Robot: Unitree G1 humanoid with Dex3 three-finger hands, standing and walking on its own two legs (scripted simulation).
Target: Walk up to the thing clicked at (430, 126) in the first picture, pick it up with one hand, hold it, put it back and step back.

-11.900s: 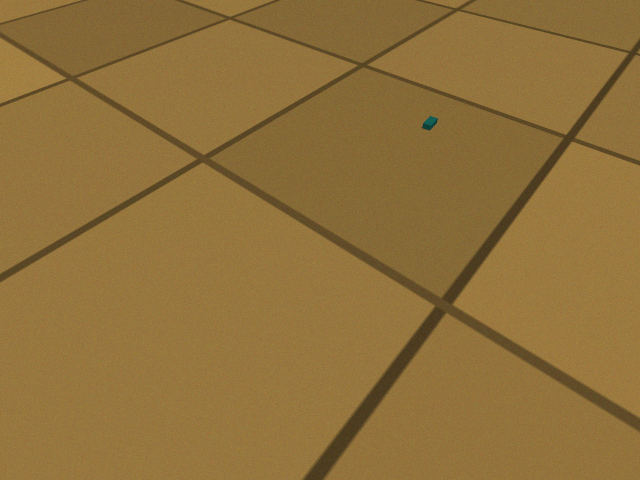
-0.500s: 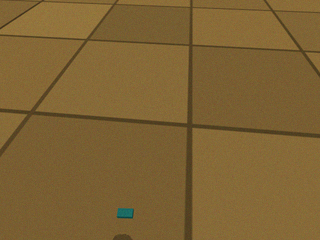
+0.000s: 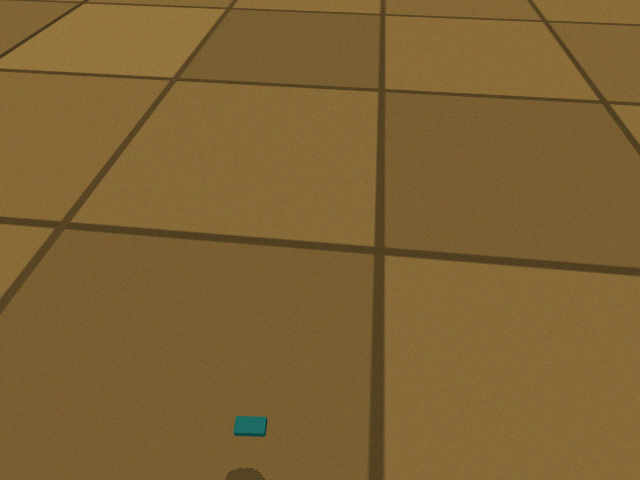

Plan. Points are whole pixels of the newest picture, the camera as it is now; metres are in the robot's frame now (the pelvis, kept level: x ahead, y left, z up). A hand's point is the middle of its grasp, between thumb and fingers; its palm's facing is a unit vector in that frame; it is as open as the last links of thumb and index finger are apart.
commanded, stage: stand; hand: left
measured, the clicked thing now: (250, 426) +0.44 +0.24 -0.77
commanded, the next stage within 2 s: walk up in 0.92 s
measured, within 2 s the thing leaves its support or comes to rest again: neither
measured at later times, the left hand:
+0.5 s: hand out of the picture +0.08 +0.25 -0.16, palm faces -0.03 -0.94 -0.34, open 7.4 cm
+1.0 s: hand out of the picture +0.08 +0.26 -0.16, palm faces +0.00 -0.94 -0.35, open 7.4 cm
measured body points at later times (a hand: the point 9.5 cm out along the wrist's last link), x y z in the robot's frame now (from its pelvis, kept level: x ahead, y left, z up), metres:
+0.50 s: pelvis +0.00 +0.00 +0.00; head +0.01 +0.01 +0.45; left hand +0.08 +0.30 -0.14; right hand +0.07 -0.29 -0.13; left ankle -0.04 +0.10 -0.75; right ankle -0.01 -0.10 -0.75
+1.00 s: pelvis -0.01 +0.01 +0.00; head +0.02 +0.01 +0.45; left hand +0.08 +0.31 -0.14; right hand +0.07 -0.29 -0.13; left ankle -0.04 +0.10 -0.75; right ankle -0.01 -0.10 -0.75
